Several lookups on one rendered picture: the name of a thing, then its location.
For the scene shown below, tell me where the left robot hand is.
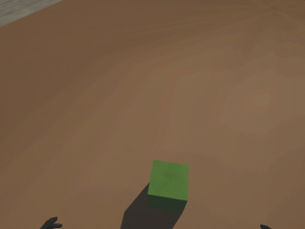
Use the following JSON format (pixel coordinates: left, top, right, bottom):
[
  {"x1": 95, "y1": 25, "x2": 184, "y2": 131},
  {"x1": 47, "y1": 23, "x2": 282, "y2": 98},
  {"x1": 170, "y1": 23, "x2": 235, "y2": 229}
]
[{"x1": 40, "y1": 217, "x2": 63, "y2": 229}]

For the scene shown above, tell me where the carton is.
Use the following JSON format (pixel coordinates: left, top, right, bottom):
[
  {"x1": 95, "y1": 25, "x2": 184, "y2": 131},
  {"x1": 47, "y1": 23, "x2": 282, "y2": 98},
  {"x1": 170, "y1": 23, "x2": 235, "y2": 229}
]
[{"x1": 148, "y1": 160, "x2": 189, "y2": 214}]

